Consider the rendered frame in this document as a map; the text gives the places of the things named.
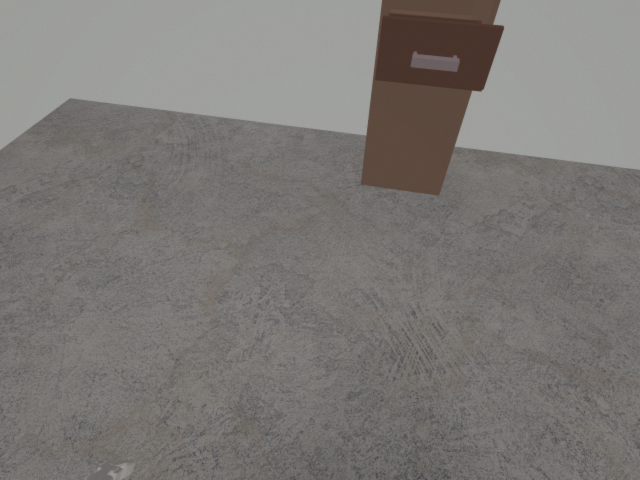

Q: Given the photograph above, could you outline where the drawer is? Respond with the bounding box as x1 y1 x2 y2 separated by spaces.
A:
375 13 504 91

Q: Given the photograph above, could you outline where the cabinet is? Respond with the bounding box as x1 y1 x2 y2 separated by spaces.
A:
361 0 501 196

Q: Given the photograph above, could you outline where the robot left hand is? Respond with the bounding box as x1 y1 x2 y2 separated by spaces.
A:
84 459 135 480

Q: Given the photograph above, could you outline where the handle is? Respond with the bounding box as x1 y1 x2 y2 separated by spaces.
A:
411 51 460 72

